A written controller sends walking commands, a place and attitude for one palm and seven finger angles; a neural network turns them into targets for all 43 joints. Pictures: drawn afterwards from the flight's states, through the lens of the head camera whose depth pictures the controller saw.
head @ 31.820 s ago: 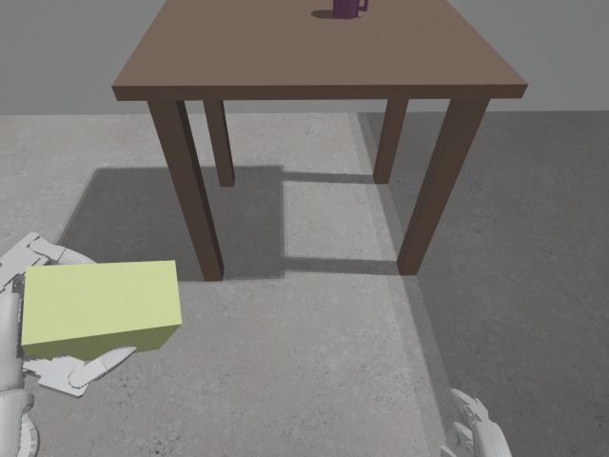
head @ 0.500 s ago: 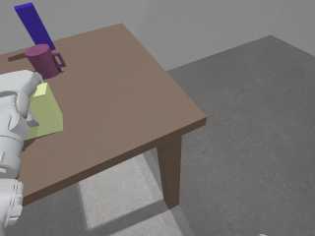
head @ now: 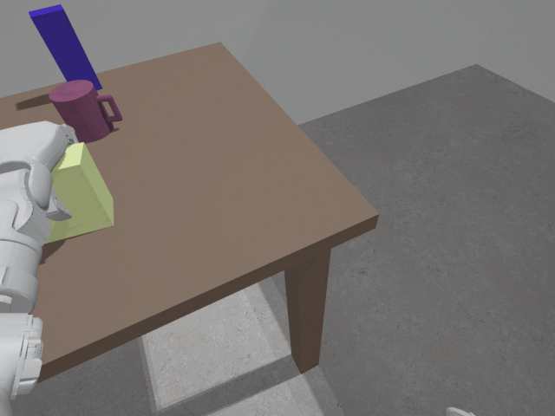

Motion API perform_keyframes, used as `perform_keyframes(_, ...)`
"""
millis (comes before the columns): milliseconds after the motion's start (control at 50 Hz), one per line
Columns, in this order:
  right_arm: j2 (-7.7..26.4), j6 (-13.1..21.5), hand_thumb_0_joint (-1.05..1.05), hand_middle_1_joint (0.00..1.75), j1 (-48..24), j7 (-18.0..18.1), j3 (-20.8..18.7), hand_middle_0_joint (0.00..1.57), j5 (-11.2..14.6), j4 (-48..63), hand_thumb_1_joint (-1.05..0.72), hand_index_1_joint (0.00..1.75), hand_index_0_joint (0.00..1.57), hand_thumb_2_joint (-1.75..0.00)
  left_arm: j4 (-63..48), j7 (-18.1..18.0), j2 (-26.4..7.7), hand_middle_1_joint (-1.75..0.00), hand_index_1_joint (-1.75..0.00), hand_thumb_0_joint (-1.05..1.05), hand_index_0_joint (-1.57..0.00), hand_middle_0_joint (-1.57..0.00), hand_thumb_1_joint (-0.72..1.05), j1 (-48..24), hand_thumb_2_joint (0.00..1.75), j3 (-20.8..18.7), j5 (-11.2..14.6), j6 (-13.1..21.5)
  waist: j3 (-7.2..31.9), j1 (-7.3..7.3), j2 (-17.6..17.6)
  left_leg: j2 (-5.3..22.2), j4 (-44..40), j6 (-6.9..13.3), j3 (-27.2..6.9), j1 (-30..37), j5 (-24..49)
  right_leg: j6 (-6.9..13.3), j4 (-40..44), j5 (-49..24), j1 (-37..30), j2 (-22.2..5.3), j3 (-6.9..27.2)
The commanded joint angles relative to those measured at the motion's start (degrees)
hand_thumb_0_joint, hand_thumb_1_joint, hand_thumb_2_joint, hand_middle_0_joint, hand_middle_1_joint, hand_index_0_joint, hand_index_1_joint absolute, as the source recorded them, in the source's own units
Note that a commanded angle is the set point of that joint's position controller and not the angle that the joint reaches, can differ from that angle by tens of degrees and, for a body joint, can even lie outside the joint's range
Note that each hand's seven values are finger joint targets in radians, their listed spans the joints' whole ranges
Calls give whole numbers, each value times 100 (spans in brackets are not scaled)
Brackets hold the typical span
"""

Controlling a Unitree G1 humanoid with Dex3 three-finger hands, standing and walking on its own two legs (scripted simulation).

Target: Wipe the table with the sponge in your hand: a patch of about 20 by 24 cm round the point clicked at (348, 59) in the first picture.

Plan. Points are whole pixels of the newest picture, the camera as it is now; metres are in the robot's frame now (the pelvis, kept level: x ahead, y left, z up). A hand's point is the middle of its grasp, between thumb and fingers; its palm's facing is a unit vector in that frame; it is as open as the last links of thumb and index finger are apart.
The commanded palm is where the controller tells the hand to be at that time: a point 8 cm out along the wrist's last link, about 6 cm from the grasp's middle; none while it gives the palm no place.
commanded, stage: slide back across to the first lane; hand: left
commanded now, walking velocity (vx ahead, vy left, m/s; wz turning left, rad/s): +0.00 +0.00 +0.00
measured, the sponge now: (65, 204) +0.38 +0.36 +0.11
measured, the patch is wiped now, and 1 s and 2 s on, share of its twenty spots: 0.90 0.90 0.90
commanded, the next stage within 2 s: wipe back along the first lane in 0.44 s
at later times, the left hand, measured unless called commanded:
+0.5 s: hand out of the picture +0.36 +0.43 +0.17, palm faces -0.05 +0.03 -1.00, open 10.5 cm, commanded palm +0.34 +0.42 +0.23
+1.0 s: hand out of the picture +0.33 +0.41 +0.16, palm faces +0.02 +0.01 -1.00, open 10.6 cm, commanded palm +0.29 +0.40 +0.21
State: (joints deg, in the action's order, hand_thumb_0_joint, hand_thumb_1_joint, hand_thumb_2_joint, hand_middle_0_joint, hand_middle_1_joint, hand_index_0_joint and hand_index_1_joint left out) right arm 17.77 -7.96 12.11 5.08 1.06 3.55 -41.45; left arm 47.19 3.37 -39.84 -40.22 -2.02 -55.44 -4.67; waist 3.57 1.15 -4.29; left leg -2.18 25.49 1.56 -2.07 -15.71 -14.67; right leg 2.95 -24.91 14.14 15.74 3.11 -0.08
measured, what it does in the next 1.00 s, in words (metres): stands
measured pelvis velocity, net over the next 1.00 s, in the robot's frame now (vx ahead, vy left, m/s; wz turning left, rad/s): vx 0.00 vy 0.05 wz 0.03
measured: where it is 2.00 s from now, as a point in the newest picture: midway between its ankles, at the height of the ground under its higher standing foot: outside the picture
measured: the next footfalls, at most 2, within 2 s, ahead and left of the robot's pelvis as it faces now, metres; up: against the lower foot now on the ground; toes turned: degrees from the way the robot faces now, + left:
none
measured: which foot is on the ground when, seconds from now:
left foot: down 0.00-1.00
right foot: down 0.00-1.00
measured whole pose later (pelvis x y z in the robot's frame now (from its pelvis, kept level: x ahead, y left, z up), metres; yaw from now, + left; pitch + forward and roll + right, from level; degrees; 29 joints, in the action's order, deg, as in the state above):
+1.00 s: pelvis +0.00 +0.05 +0.00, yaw +2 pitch +3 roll -1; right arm 15.9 -6.8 6.0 2.8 3.6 2.5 -37.9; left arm 18.3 8.0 -38.1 -25.0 -0.5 -52.9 -17.1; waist 1.7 5.7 -4.9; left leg -5.6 23.5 5.0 -2.9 -12.5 -13.5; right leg 0.3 -21.2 13.1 11.1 -0.2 -0.8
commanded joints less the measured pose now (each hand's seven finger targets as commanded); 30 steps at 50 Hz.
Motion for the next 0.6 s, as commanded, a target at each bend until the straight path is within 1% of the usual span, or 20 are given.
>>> perform_keyframes(0,785,166,0,30,-519,44,-214,20,-25,722,-90,30,20,-90,-732,-207,-2128,-160,-160,0,-120,-120,10,-1722,130,-546,-275,-283,1166,157,332,-188,-300,170,206,-132,1322,30,259,-1455,-1283,-161,98)
perform_keyframes(20,786,166,0,30,-535,35,-214,20,-23,731,-90,30,20,-90,-810,-189,-2121,-160,-160,0,-120,-120,10,-1771,130,-526,-249,-318,1207,144,334,-183,-316,170,209,-79,1336,26,286,-1467,-1312,-161,99)
perform_keyframes(60,808,146,0,30,-657,39,-202,20,-49,793,-90,30,20,-90,-1045,-144,-2416,-160,-160,0,-120,-120,10,-1692,130,-782,-236,-370,1432,257,193,-191,-325,164,186,-23,1514,58,248,-1620,-1516,-185,142)
perform_keyframes(100,804,140,0,30,-637,17,-214,20,-54,778,-90,30,20,-90,-1103,-104,-2488,-160,-160,0,-120,-120,10,-1590,130,-842,-252,-423,1415,230,212,-176,-300,163,203,30,1611,44,234,-1725,-1549,-173,115)
perform_keyframes(140,796,136,0,30,-695,6,-196,20,-48,824,-90,30,20,-90,-1256,-5,-2364,-160,-160,0,-120,-120,10,-1595,130,-701,-242,-478,1371,187,202,-169,-301,161,188,98,1745,51,248,-1805,-1526,-168,74)
perform_keyframes(160,814,138,0,30,-736,13,-201,20,-56,859,-90,30,20,-90,-1372,43,-2597,-160,-160,0,-120,-120,10,-1618,130,-906,-224,-473,1495,248,98,-154,-302,157,164,148,1848,77,240,-1863,-1597,-176,103)
perform_keyframes(240,816,145,0,30,-699,7,-231,20,-66,896,-90,30,20,-90,-1742,217,-2676,-160,-160,0,-120,-120,10,-1451,130,-1006,-155,-423,1540,193,56,-147,-194,170,142,345,2323,66,195,-2238,-1596,-159,45)
perform_keyframes(260,816,152,0,30,-743,9,-228,20,-63,969,-90,30,20,-90,-2023,273,-2749,-160,-160,0,-120,-120,10,-1515,130,-1077,-130,-383,1693,235,-122,-123,-178,161,81,479,2620,96,188,-2276,-1569,-158,46)
perform_keyframes(280,790,182,0,30,-690,5,-235,20,-60,960,-90,30,20,-90,-2108,296,-2584,-160,-160,0,-120,-120,10,-1547,130,-928,-121,-377,1675,162,-234,-100,-120,165,73,619,2826,80,181,-2267,-1450,-141,7)
perform_keyframes(340,825,209,0,30,-609,-29,-291,20,-68,947,-90,30,20,-90,-2377,361,-2684,-160,-160,0,-120,-120,10,-1268,130,-1133,-55,-359,1746,176,-248,-47,-19,123,-27,867,3475,76,208,-2360,-1336,-105,-45)
perform_keyframes(360,813,235,0,30,-653,-36,-283,20,-67,1042,-90,30,20,-90,-2646,412,-2613,-160,-160,0,-120,-120,10,-1174,130,-1147,14,-325,1892,241,-297,-33,13,116,-97,983,3860,91,192,-2465,-1345,-109,-38)
perform_keyframes(380,801,248,0,30,-588,-53,-310,20,-63,998,-90,30,20,-90,-2733,411,-2510,-160,-160,0,-120,-120,10,-1047,130,-1108,54,-313,1940,170,-312,5,82,98,-101,1147,4081,52,168,-2468,-1249,-110,-60)
perform_keyframes(400,805,249,0,30,-559,-74,-328,20,-78,996,-90,30,20,-90,-2821,425,-2476,-160,-160,0,-120,-120,10,-876,130,-1145,109,-322,1893,190,-258,18,103,70,-135,1187,4232,42,184,-2487,-1223,-99,-95)
perform_keyframes(440,833,242,0,30,-577,-85,-332,20,-93,952,-90,30,20,-90,-2933,430,-2651,-160,-160,0,-120,-120,10,-887,130,-1299,117,-342,1884,182,-221,13,123,12,-158,1184,4351,40,195,-2494,-1205,-92,-107)
perform_keyframes(460,824,263,0,30,-662,-99,-303,20,-82,1028,-90,30,20,-90,-3072,452,-2637,-160,-160,0,-120,-120,10,-910,130,-1317,165,-347,1928,258,-278,9,126,1,-190,1184,4465,68,201,-2509,-1209,-91,-97)
perform_keyframes(480,783,271,0,30,-636,-94,-294,20,-71,964,-90,30,20,-90,-3027,444,-2420,-160,-160,0,-120,-120,10,-909,130,-1118,147,-372,1858,158,-325,35,133,-18,-201,1240,4429,36,188,-2343,-1086,-97,-130)
perform_keyframes(520,832,266,0,30,-602,-96,-307,20,-92,910,-90,30,20,-90,-3046,426,-2468,-160,-160,0,-120,-120,10,-1059,130,-1115,91,-411,1808,163,-298,46,73,-104,-271,1252,4364,62,241,-2139,-975,-71,-166)
perform_keyframes(540,796,278,0,30,-637,-102,-307,20,-97,955,-90,30,20,-90,-3103,439,-2202,-160,-160,0,-120,-120,10,-959,130,-917,114,-439,1838,173,-324,36,91,-91,-270,1298,4309,57,247,-2074,-969,-79,-158)
perform_keyframes(560,774,307,0,30,-720,-123,-272,20,-79,1012,-90,30,20,-90,-3174,449,-2228,-160,-160,0,-120,-120,10,-918,130,-985,114,-482,1888,226,-370,57,98,-90,-292,1328,4355,96,261,-2055,-959,-64,-133)
perform_keyframes(580,759,298,0,30,-684,-125,-270,20,-91,964,-90,30,20,-90,-3153,449,-2070,-160,-160,0,-120,-120,10,-755,130,-872,103,-522,1890,194,-276,79,97,-118,-307,1333,4404,74,216,-2007,-957,-88,-174)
